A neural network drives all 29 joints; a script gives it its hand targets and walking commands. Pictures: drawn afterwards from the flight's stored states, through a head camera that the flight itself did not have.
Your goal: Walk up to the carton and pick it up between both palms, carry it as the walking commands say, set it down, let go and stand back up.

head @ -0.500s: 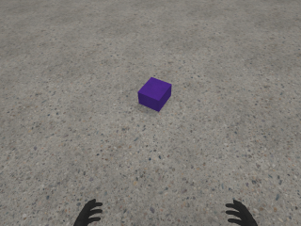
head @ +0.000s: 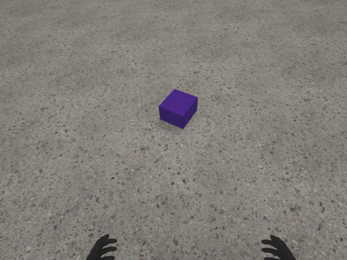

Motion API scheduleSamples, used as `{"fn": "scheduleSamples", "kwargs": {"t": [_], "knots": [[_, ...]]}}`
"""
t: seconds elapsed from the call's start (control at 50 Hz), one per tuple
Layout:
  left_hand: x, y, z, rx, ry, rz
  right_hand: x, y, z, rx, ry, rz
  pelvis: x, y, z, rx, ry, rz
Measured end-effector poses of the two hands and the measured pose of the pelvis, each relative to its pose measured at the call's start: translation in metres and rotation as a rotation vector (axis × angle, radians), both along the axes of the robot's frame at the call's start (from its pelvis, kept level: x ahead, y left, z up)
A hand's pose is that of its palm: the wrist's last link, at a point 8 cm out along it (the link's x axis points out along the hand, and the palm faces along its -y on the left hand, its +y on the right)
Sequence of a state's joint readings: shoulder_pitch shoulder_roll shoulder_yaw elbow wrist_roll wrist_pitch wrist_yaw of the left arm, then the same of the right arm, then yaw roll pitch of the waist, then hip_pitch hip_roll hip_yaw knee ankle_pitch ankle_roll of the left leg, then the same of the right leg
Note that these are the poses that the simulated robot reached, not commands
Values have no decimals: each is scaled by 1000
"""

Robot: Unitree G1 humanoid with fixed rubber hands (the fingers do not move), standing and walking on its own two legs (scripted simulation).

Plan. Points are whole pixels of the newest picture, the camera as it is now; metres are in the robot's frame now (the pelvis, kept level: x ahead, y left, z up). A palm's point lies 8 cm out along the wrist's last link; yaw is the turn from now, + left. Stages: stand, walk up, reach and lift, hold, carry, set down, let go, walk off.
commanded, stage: stand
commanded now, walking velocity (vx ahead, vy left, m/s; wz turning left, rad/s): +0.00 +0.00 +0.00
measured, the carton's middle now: (178, 108) +1.24 +0.03 -0.69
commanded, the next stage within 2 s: walk up in 0.74 s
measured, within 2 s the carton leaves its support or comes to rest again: neither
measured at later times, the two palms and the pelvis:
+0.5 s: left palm out of the picture +0.10 +0.23 -0.11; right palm out of the picture +0.10 -0.23 -0.11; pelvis +0.00 +0.00 +0.00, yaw +0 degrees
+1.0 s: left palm out of the picture +0.08 +0.25 -0.10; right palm out of the picture +0.08 -0.25 -0.10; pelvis +0.00 +0.00 +0.00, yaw -1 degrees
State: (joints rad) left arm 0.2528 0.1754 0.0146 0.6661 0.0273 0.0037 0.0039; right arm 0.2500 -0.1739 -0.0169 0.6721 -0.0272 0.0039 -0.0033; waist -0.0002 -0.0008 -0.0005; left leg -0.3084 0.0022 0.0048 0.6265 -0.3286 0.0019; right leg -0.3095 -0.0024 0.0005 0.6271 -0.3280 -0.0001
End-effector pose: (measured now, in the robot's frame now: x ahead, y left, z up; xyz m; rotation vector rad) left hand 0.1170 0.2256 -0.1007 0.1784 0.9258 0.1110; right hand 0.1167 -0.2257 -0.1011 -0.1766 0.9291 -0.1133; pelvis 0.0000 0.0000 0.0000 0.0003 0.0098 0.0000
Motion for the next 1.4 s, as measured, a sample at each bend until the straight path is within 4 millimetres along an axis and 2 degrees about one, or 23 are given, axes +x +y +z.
{"fn": "scheduleSamples", "kwargs": {"t": [0.54,0.92,0.98,1.08,1.14,1.18,1.22,1.3,1.4], "knots": [[-18,4,-5,4,62,34,-19,-3,-6,-3,65,-34,0,0,3,0,-8,0],[-45,8,-12,8,155,68,-45,-7,-13,-7,156,-66,-1,0,8,0,-16,0],[-41,21,-5,44,107,41,-42,-19,-6,-37,109,-35,3,0,5,5,-21,-9],[-12,56,14,168,13,-16,-31,-71,8,-150,32,-28,15,-9,-5,8,-34,-29],[9,63,27,223,-43,-44,-17,-101,14,-200,15,-30,28,-18,-10,-13,-39,-25],[12,69,35,257,-57,-39,8,-110,24,-225,-23,-12,36,-20,-10,-13,-37,-18],[7,75,42,290,-33,-30,41,-112,36,-239,-79,24,46,-19,-6,-13,-40,-13],[-4,86,52,316,37,-10,109,-96,56,-229,-164,123,67,-13,2,-9,-50,-1],[1,105,45,299,105,34,192,-54,67,-198,-252,233,103,-1,-1,-7,-64,13]]}}
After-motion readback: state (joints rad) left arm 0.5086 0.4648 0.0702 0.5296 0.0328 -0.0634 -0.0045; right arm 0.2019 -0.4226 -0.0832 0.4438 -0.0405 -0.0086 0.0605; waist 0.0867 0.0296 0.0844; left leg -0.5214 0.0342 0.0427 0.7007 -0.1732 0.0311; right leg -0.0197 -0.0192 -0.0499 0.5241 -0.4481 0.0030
